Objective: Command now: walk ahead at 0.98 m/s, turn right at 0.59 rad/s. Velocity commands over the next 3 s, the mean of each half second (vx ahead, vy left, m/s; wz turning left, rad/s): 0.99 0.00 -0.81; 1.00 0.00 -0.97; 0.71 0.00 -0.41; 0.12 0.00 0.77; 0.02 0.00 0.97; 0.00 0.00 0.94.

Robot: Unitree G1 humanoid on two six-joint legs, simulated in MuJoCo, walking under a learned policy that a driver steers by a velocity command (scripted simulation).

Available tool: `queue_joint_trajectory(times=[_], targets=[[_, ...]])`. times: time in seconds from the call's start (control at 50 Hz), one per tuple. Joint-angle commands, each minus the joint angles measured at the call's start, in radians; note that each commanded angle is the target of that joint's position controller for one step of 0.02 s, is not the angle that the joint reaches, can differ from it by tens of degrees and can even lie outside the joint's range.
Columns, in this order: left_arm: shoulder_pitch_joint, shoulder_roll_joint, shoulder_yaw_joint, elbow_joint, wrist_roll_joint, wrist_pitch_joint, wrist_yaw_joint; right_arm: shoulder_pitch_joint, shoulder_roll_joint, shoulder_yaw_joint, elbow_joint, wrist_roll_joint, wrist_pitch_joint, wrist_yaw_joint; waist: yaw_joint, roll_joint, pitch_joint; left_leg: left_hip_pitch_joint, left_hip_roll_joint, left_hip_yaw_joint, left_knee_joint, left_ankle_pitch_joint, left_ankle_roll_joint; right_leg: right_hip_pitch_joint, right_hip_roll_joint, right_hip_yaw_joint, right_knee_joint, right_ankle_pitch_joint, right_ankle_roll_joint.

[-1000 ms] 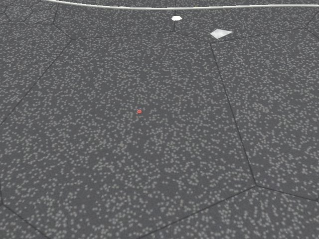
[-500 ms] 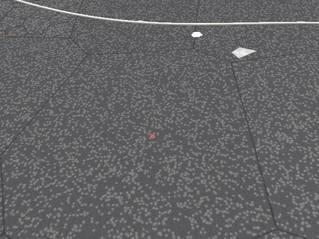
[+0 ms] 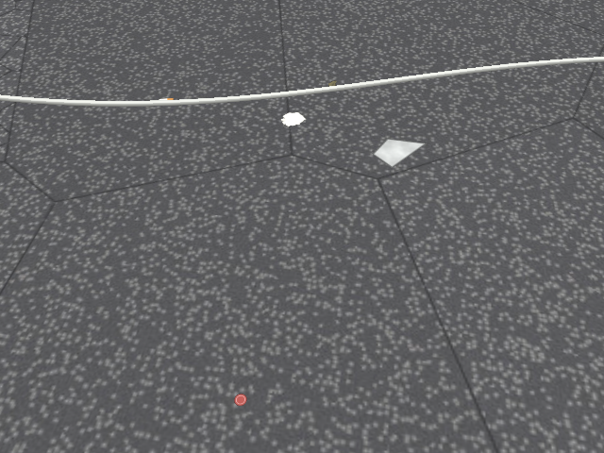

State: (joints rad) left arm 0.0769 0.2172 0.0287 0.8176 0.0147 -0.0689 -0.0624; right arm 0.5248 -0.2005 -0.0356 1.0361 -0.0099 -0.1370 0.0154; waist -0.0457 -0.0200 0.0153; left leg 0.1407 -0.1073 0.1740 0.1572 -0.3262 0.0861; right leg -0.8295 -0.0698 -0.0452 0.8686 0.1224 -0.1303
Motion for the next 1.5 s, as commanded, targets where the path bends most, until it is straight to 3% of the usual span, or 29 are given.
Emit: queue_joint_trajectory(times=[0.02, 0.08, 0.14, 0.16, 0.18, 0.2, 0.24, 0.28, 0.36, 0.48, 0.56, 0.58, 0.6, 0.66, 0.74, 0.92, 1.0, 1.02, 1.04, 1.06, 1.08, 1.12, 1.24, 1.32, 1.42, 1.44, 1.46, 1.48, 1.5], targets=[[-0.107, 0.013, -0.015, -0.072, -0.005, -0.013, -0.009, -0.004, -0.108, 0.001, -0.051, 0.005, -0.026, -0.023, 0.03, 0.042, 0.139, -0.193, 0.251, 0.036, -0.111, 0.907, -0.065, 0.221, 0.066, -0.121, -0.166, 0.104, -0.036], [-0.007, 0.084, 0.002, -0.046, 0.002, -0.007, -0.002, -0.007, -0.2, -0.016, -0.062, -0.013, 0.001, -0.072, 0.103, 0.131, 0.019, 0.017, 0.295, 0.076, 0.16, 1.455, -0.104, 0.348, 0.18, -0.189, -0.227, -0.028, -0.063], [0.525, 0.211, 0.071, 0.094, -0.003, 0.008, 0.02, -0.182, -0.278, -0.051, -0.121, -0.035, 0.048, -0.083, 0.382, 0.136, -0.188, -0.183, 0.289, 0.054, 1.012, 1.32, -0.079, 0.866, 0.161, -0.043, -0.33, -0.216, -0.168], [0.465, 0.233, 0.091, 0.105, -0.019, 0.029, 0.036, -0.251, -0.166, -0.03, -0.173, -0.045, 0.023, -0.052, 0.288, -0.11, -0.136, -0.58, 0.104, 0.0, 1.361, 0.136, -0.069, 1.054, 0.049, 0.147, -0.245, -0.228, -0.189], [0.381, 0.333, 0.108, 0.072, 0.015, 0.034, 0.034, -0.186, -0.097, -0.007, -0.287, 0.011, 0.005, -0.038, 0.152, -0.262, -0.251, -0.998, 0.031, -0.184, 1.634, -0.187, -0.118, 1.296, -0.163, 0.703, -0.39, -0.333, -0.433], [0.375, 0.266, 0.102, 0.059, 0.014, 0.033, 0.042, -0.254, -0.128, 0.006, -0.309, -0.005, -0.019, -0.032, 0.181, -0.05, -0.223, -1.091, 0.089, -0.289, 1.544, -0.099, -0.085, 1.255, -0.204, 0.844, -0.58, -0.533, -0.409], [0.313, 0.161, 0.078, 0.074, 0.012, 0.023, 0.054, -0.305, -0.137, 0.007, -0.321, -0.027, -0.026, -0.017, 0.069, 0.145, -0.011, -0.977, 0.174, -0.283, 1.283, -0.011, -0.067, 0.892, -0.139, 0.693, -0.676, -0.498, -0.289], [0.268, 0.153, 0.065, 0.054, 0.0, -0.006, 0.064, -0.297, -0.116, 0.018, -0.323, -0.074, 0.026, -0.01, 0.001, 0.164, 0.048, -0.862, 0.216, -0.27, 1.185, -0.024, -0.103, 0.658, -0.049, 0.565, -0.688, -0.404, -0.248], [0.288, 0.201, 0.072, 0.031, -0.011, -0.041, 0.056, -0.505, -0.108, 0.037, -0.43, -0.058, 0.058, 0.006, 0.036, 0.086, 0.12, -0.728, 0.232, -0.18, 0.802, 0.175, -0.156, 0.405, 0.066, 0.425, -0.74, -0.192, -0.208], [0.381, 0.242, 0.096, 0.026, -0.022, -0.03, 0.046, -0.639, -0.129, 0.042, -0.503, -0.019, 0.05, 0.003, 0.139, -0.04, 0.038, -0.586, 0.131, -0.172, 0.4, 0.412, -0.11, 0.666, 0.062, 0.429, -0.613, 0.167, -0.1], [0.247, 0.3, 0.107, -0.021, -0.005, -0.04, 0.044, -0.145, -0.294, -0.032, -0.393, -0.018, 0.035, -0.045, -0.138, -0.038, -0.251, 0.021, 0.153, -0.226, 0.396, 0.158, -0.066, 0.584, 0.107, 0.408, -0.002, 0.32, -0.016], [0.226, 0.133, 0.063, -0.06, 0.003, -0.049, 0.048, 0.065, -0.354, -0.053, -0.355, -0.051, 0.034, -0.063, -0.178, 0.15, -0.376, 0.25, 0.409, -0.475, 0.393, -0.173, -0.057, 0.391, 0.168, 0.324, 0.353, -0.357, -0.025], [0.378, 0.078, 0.035, -0.129, -0.065, -0.042, 0.05, -0.067, -0.42, -0.069, -0.374, -0.075, 0.037, -0.046, -0.011, 0.496, -0.485, 0.336, 0.636, -1.094, 0.133, -0.396, 0.05, 0.128, 0.217, 0.213, 0.566, -0.637, 0.002], [0.184, 0.183, 0.046, -0.095, 0.004, 0.005, 0.038, -0.242, -0.178, -0.033, -0.381, -0.054, 0.054, -0.028, -0.017, 0.048, -0.113, -0.059, 0.472, -0.66, 0.101, -0.219, 0.036, 0.062, 0.042, 0.137, 0.515, -0.4, 0.012], [0.077, 0.091, 0.019, -0.183, 0.022, 0.053, -0.006, -0.144, -0.122, -0.017, -0.262, -0.015, 0.022, -0.009, 0.033, 0.109, 0.0, -0.197, 0.406, -0.323, 0.051, 0.145, -0.015, 0.018, -0.036, 0.119, 0.473, -0.367, 0.017], [-0.179, 0.103, -0.011, -0.289, 0.017, 0.055, -0.047, -0.084, -0.227, -0.031, -0.201, -0.019, 0.006, -0.023, 0.048, 0.068, 0.125, -0.182, 0.316, 0.122, 0.002, 0.928, -0.089, 0.218, 0.062, -0.14, -0.057, -0.111, -0.052], [0.21, 0.207, 0.038, -0.175, 0.012, 0.047, -0.01, -0.124, -0.339, -0.061, -0.231, -0.024, 0.063, -0.05, 0.26, 0.15, -0.104, -0.136, 0.393, 0.096, 0.575, 1.449, -0.071, 0.661, 0.186, -0.129, -0.122, -0.296, -0.122], [0.403, 0.25, 0.071, -0.104, 0.01, 0.042, 0.014, -0.161, -0.33, -0.062, -0.254, -0.029, 0.075, -0.042, 0.328, 0.105, -0.182, -0.31, 0.372, 0.081, 0.894, 1.202, -0.063, 0.94, 0.191, -0.052, -0.212, -0.332, -0.151], [0.334, 0.315, 0.105, -0.097, -0.018, 0.054, 0.039, -0.178, -0.241, -0.048, -0.286, -0.036, 0.075, -0.023, 0.237, -0.118, -0.126, -0.616, 0.175, 0.073, 1.261, 0.126, -0.087, 1.071, 0.069, 0.174, -0.264, -0.386, -0.177], [0.269, 0.424, 0.116, -0.154, 0.023, 0.069, 0.035, -0.125, -0.192, -0.029, -0.41, -0.019, 0.056, -0.02, 0.122, -0.208, -0.269, -0.985, 0.087, -0.09, 1.555, -0.189, -0.135, 1.331, -0.157, 0.714, -0.383, -0.327, -0.378], [0.342, 0.39, 0.12, -0.168, 0.023, 0.077, 0.052, -0.24, -0.229, -0.022, -0.445, -0.017, 0.026, -0.018, 0.192, -0.028, -0.303, -1.068, 0.124, -0.238, 1.518, -0.107, -0.128, 1.3, -0.192, 0.846, -0.556, -0.474, -0.38], [0.291, 0.3, 0.099, -0.116, 0.007, 0.051, 0.067, -0.285, -0.218, -0.011, -0.439, -0.026, 0.015, -0.019, 0.086, 0.109, -0.041, -0.99, 0.211, -0.251, 1.275, -0.054, -0.122, 0.949, -0.131, 0.706, -0.638, -0.412, -0.293], [0.229, 0.215, 0.057, -0.09, -0.004, -0.022, 0.06, -0.347, -0.123, 0.023, -0.457, -0.048, 0.08, 0.0, -0.006, 0.098, 0.095, -0.689, 0.248, -0.148, 0.789, 0.124, -0.155, 0.469, 0.058, 0.3, -0.648, 0.279, -0.181], [0.365, 0.137, 0.034, -0.031, -0.067, -0.033, 0.073, -0.545, -0.112, 0.021, -0.479, 0.023, 0.014, 0.007, 0.153, 0.093, 0.028, -0.56, 0.135, -0.114, 0.451, 0.578, -0.077, 0.593, 0.055, 0.212, -0.592, 0.284, -0.053], [0.286, 0.234, 0.042, -0.027, 0.014, 0.01, 0.105, -0.277, -0.223, -0.04, -0.415, 0.03, -0.013, 0.034, -0.036, -0.102, -0.133, -0.355, 0.004, -0.098, 0.333, 0.59, -0.005, 0.82, 0.018, 0.138, -0.21, 0.567, 0.066], [0.177, 0.236, 0.042, -0.069, 0.024, 0.012, 0.105, -0.075, -0.251, -0.051, -0.361, 0.023, -0.005, 0.028, -0.152, -0.076, -0.191, -0.166, 0.071, -0.168, 0.307, 0.698, 0.014, 0.704, 0.072, 0.102, 0.106, 0.446, 0.115], [0.33, 0.097, 0.014, -0.095, 0.056, 0.012, 0.095, -0.066, -0.312, -0.049, -0.361, -0.005, 0.0, 0.032, -0.022, 0.293, -0.306, 0.175, 0.326, -0.512, 0.444, 1.12, 0.164, 0.348, 0.22, 0.08, 0.585, -0.682, 0.196], [0.487, 0.112, -0.004, -0.095, 0.003, 0.001, 0.068, -0.123, -0.306, -0.051, -0.413, -0.034, 0.004, 0.029, 0.013, 0.263, -0.523, 0.367, 0.49, -0.964, 0.332, 0.93, 0.322, 0.17, 0.234, 0.243, 0.795, -0.734, 0.209], [0.395, 0.196, 0.01, -0.11, -0.022, 0.0, 0.059, -0.222, -0.288, -0.065, -0.468, -0.015, 0.026, 0.016, -0.019, 0.136, -0.464, 0.255, 0.465, -0.963, 0.254, 0.562, 0.3, 0.128, 0.167, 0.273, 0.792, -0.618, 0.186]])
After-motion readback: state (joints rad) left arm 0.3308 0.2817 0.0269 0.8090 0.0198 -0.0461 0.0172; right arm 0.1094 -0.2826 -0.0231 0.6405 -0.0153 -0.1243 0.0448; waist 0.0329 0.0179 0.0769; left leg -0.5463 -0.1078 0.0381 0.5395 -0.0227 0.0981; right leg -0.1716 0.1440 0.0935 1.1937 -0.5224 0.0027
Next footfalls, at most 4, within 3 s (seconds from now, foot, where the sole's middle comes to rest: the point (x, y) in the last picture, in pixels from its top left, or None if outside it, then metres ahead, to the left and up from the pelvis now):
0.14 right None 0.33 -0.03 -0.77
0.56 left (293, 333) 0.79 0.02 -0.77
1.04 right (445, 269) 0.96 -0.39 -0.77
1.44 left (530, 186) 1.26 -0.72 -0.77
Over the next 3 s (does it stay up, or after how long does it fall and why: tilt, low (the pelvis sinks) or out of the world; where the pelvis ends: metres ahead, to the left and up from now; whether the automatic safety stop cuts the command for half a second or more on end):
stays up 1.23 -0.73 0.00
